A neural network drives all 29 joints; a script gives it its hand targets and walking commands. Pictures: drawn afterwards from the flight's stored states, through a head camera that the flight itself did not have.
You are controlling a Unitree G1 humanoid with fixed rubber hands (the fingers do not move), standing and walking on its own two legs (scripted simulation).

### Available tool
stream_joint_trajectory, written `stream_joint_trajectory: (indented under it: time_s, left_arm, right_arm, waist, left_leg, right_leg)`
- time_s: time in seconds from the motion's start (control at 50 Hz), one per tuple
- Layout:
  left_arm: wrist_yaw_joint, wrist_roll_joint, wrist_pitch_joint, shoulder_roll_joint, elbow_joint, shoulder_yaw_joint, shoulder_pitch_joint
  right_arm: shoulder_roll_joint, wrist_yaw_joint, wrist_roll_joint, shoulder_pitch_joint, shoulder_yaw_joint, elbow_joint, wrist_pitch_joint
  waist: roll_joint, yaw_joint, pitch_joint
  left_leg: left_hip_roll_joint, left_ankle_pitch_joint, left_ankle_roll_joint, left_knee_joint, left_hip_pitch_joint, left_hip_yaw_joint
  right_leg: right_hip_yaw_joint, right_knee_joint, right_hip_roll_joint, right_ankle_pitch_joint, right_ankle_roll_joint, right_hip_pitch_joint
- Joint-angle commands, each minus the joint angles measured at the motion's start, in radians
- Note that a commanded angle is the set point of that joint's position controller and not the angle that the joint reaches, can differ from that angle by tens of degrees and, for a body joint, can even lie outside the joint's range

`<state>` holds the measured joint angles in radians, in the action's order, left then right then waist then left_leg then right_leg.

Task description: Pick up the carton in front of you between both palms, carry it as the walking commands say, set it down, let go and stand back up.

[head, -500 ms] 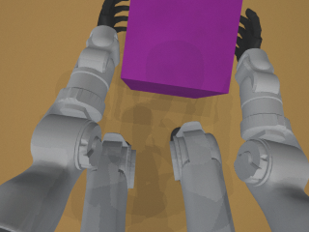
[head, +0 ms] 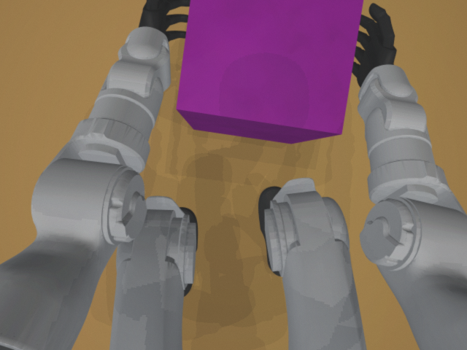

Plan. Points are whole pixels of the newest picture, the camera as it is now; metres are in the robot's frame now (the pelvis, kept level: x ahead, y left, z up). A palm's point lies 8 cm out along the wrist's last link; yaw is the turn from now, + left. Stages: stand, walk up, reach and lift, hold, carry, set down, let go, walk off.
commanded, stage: set down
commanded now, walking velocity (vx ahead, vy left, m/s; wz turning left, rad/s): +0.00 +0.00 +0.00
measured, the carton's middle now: (258, 71) +0.49 -0.09 -0.24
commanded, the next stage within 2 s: let go in 1.44 s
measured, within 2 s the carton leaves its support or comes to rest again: rests again in 0.16 s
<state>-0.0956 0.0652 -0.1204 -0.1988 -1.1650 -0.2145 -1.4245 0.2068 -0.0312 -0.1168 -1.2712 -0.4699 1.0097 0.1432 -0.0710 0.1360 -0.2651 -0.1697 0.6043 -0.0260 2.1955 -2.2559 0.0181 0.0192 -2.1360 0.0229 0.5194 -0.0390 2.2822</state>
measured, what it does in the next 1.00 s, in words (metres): rises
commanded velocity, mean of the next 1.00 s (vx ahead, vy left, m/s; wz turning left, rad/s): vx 0.00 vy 0.00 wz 0.00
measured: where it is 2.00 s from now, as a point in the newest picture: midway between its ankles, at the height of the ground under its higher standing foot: (229, 256)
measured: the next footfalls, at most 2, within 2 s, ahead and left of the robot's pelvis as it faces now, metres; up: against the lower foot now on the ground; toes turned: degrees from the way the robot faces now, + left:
none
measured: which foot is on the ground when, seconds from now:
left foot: down 0.00-1.00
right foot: down 0.00-1.00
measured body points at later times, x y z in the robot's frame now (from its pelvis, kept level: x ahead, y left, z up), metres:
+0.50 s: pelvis -0.01 -0.01 +0.00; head +0.36 -0.04 +0.25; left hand +0.56 +0.08 -0.18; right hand +0.48 -0.30 -0.17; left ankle +0.10 +0.10 -0.34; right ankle +0.13 -0.12 -0.34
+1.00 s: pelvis +0.01 -0.01 +0.11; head +0.33 -0.05 +0.43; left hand +0.57 +0.08 -0.01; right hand +0.48 -0.31 +0.00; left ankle +0.10 +0.10 -0.34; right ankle +0.13 -0.12 -0.34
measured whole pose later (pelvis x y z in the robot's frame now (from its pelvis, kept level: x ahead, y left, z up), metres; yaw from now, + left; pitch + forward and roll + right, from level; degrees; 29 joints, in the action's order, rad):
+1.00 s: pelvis +0.01 -0.01 +0.11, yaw -1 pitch +45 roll +2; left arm -0.10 -0.03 -0.17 -0.27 -0.89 -0.16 -1.17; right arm 0.27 0.03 0.11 -1.03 -0.31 0.80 0.13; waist -0.04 0.12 0.02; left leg -0.08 0.57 -0.02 1.81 -2.03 0.01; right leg 0.01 -1.76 0.03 0.46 0.01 2.09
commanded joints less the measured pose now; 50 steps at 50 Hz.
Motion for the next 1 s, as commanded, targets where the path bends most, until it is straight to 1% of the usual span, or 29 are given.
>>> stream_joint_trajectory:
  time_s: [0.0, 0.04, 0.08, 0.1, 0.14, 0.16, 0.2, 0.24, 0.3, 0.34, 0.4, 0.46, 0.52, 0.54, 0.58, 0.64, 0.7, 0.76, 0.84, 0.92, 0.98]
  left_arm:
    - [0.176, -0.027, 0.019, 0.625, 0.050, 0.167, -0.388]
    - [0.164, -0.031, 0.026, 0.568, 0.053, 0.166, -0.393]
    - [0.134, -0.041, 0.040, 0.421, 0.051, 0.149, -0.375]
    - [0.102, -0.044, 0.048, 0.260, 0.049, 0.120, -0.336]
    - [0.011, -0.073, 0.064, -0.112, 0.075, 0.099, -0.239]
    - [-0.015, -0.098, 0.065, -0.164, 0.076, 0.118, -0.241]
    - [-0.028, -0.151, 0.067, -0.184, 0.053, 0.160, -0.248]
    - [-0.027, -0.183, 0.074, -0.181, 0.078, 0.190, -0.257]
    - [-0.020, -0.224, 0.081, -0.160, 0.148, 0.233, -0.273]
    - [-0.021, -0.242, 0.082, -0.172, 0.204, 0.244, -0.280]
    - [-0.031, -0.248, 0.073, -0.205, 0.286, 0.240, -0.251]
    - [-0.040, -0.234, 0.049, -0.214, 0.368, 0.219, -0.205]
    - [-0.049, -0.214, 0.013, -0.208, 0.454, 0.183, -0.163]
    - [-0.050, -0.204, -0.002, -0.205, 0.466, 0.169, -0.150]
    - [-0.050, -0.182, -0.028, -0.197, 0.446, 0.137, -0.120]
    - [-0.036, -0.148, -0.034, -0.181, 0.358, 0.085, -0.076]
    - [-0.021, -0.115, -0.019, -0.173, 0.290, 0.044, -0.042]
    - [-0.012, -0.096, -0.007, -0.172, 0.260, 0.022, -0.022]
    - [-0.008, -0.091, -0.004, -0.163, 0.288, 0.028, -0.010]
    - [-0.008, -0.098, -0.020, -0.148, 0.373, 0.054, -0.009]
    - [-0.010, -0.099, -0.040, -0.140, 0.437, 0.065, 0.000]
  right_arm:
    - [-0.499, -0.158, 0.026, -0.457, 0.204, -0.015, -0.023]
    - [-0.446, -0.143, 0.023, -0.440, 0.183, 0.001, -0.035]
    - [-0.310, -0.107, 0.028, -0.393, 0.139, 0.035, -0.059]
    - [-0.153, -0.071, 0.028, -0.330, 0.086, 0.063, -0.077]
    - [0.213, 0.026, 0.048, -0.189, 0.007, 0.096, -0.128]
    - [0.273, 0.057, 0.075, -0.190, 0.011, 0.103, -0.144]
    - [0.314, 0.078, 0.149, -0.218, 0.057, 0.119, -0.166]
    - [0.315, 0.076, 0.219, -0.245, 0.114, 0.112, -0.183]
    - [0.291, 0.063, 0.316, -0.270, 0.197, 0.084, -0.194]
    - [0.307, 0.060, 0.356, -0.267, 0.224, 0.056, -0.194]
    - [0.346, 0.068, 0.378, -0.221, 0.226, -0.004, -0.185]
    - [0.363, 0.084, 0.374, -0.159, 0.216, -0.084, -0.163]
    - [0.351, 0.098, 0.356, -0.115, 0.206, -0.211, -0.121]
    - [0.341, 0.100, 0.348, -0.102, 0.203, -0.244, -0.103]
    - [0.308, 0.102, 0.327, -0.078, 0.198, -0.269, -0.067]
    - [0.240, 0.097, 0.293, -0.057, 0.197, -0.249, -0.046]
    - [0.196, 0.087, 0.267, -0.049, 0.197, -0.237, -0.050]
    - [0.184, 0.080, 0.248, -0.031, 0.189, -0.234, -0.053]
    - [0.189, 0.078, 0.230, 0.010, 0.165, -0.254, -0.051]
    - [0.209, 0.069, 0.221, 0.047, 0.139, -0.308, -0.038]
    - [0.222, 0.054, 0.221, 0.068, 0.126, -0.350, -0.023]
  waist:
    - [-0.059, 0.074, 0.768]
    - [-0.058, 0.077, 0.776]
    - [-0.053, 0.080, 0.793]
    - [-0.049, 0.083, 0.798]
    - [-0.031, 0.100, 0.822]
    - [-0.020, 0.109, 0.842]
    - [-0.024, 0.100, 0.852]
    - [-0.034, 0.083, 0.882]
    - [-0.040, 0.061, 0.953]
    - [-0.040, 0.060, 1.036]
    - [-0.049, 0.071, 1.207]
    - [-0.057, 0.079, 1.356]
    - [-0.030, 0.075, 1.453]
    - [-0.018, 0.072, 1.457]
    - [0.005, 0.061, 1.383]
    - [0.044, 0.033, 1.209]
    - [0.070, 0.007, 1.141]
    - [0.082, 0.002, 1.150]
    - [0.065, 0.023, 1.225]
    - [0.013, 0.048, 1.334]
    - [-0.021, 0.054, 1.398]
  left_leg:
    - [-0.009, -0.147, 0.033, -0.193, 0.220, -0.017]
    - [-0.001, -0.144, 0.025, -0.190, 0.236, -0.019]
    - [0.012, -0.141, 0.013, -0.188, 0.260, -0.024]
    - [0.023, -0.134, 0.005, -0.191, 0.275, -0.029]
    - [0.050, -0.129, -0.010, -0.198, 0.323, -0.030]
    - [0.063, -0.134, -0.011, -0.196, 0.345, -0.017]
    - [0.082, -0.150, -0.010, -0.187, 0.371, 0.001]
    - [0.091, -0.179, -0.008, -0.176, 0.391, 0.005]
    - [0.100, -0.227, -0.006, -0.164, 0.419, -0.002]
    - [0.103, -0.255, -0.007, -0.155, 0.456, -0.011]
    - [0.103, -0.280, -0.009, -0.149, 0.550, -0.031]
    - [0.091, -0.258, -0.010, -0.166, 0.615, -0.055]
    - [0.074, -0.207, -0.001, -0.213, 0.635, -0.081]
    - [0.069, -0.186, 0.004, -0.233, 0.633, -0.089]
    - [0.065, -0.130, 0.012, -0.274, 0.584, -0.096]
    - [0.063, -0.074, 0.023, -0.331, 0.471, -0.091]
    - [0.062, -0.075, 0.026, -0.375, 0.414, -0.086]
    - [0.059, -0.090, 0.026, -0.422, 0.411, -0.083]
    - [0.055, -0.114, 0.020, -0.486, 0.479, -0.084]
    - [0.051, -0.161, 0.010, -0.547, 0.609, -0.084]
    - [0.049, -0.204, 0.004, -0.596, 0.713, -0.084]
  right_leg:
    - [-0.041, 0.142, 0.048, -0.233, 0.051, -0.391]
    - [-0.045, 0.139, 0.042, -0.231, 0.046, -0.402]
    - [-0.051, 0.137, 0.030, -0.232, 0.035, -0.426]
    - [-0.055, 0.136, 0.018, -0.232, 0.028, -0.442]
    - [-0.057, 0.137, -0.010, -0.239, 0.017, -0.480]
    - [-0.057, 0.135, -0.021, -0.245, 0.015, -0.487]
    - [-0.048, 0.134, -0.036, -0.257, 0.018, -0.483]
    - [-0.037, 0.126, -0.042, -0.289, 0.023, -0.482]
    - [-0.025, 0.119, -0.047, -0.357, 0.023, -0.518]
    - [-0.024, 0.118, -0.046, -0.401, 0.021, -0.577]
    - [-0.033, 0.128, -0.034, -0.443, 0.019, -0.685]
    - [-0.048, 0.154, -0.020, -0.456, 0.019, -0.797]
    - [-0.065, 0.206, -0.003, -0.439, 0.018, -0.898]
    - [-0.069, 0.228, 0.002, -0.422, 0.017, -0.916]
    - [-0.068, 0.271, 0.009, -0.366, 0.013, -0.901]
    - [-0.057, 0.328, 0.012, -0.294, 0.000, -0.831]
    - [-0.048, 0.368, 0.016, -0.287, -0.010, -0.809]
    - [-0.049, 0.408, 0.021, -0.306, -0.017, -0.832]
    - [-0.062, 0.464, 0.026, -0.340, -0.018, -0.882]
    - [-0.080, 0.519, 0.029, -0.391, -0.013, -0.924]
    - [-0.092, 0.563, 0.032, -0.424, -0.009, -0.950]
